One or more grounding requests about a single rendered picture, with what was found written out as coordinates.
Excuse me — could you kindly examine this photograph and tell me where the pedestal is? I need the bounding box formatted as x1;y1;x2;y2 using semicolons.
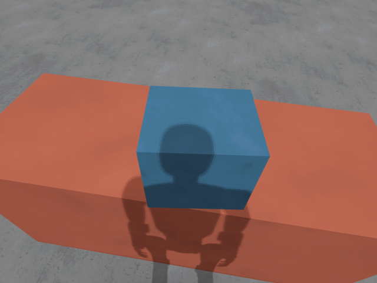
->
0;73;377;283

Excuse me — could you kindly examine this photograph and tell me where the carton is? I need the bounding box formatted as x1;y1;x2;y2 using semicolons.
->
136;85;270;210

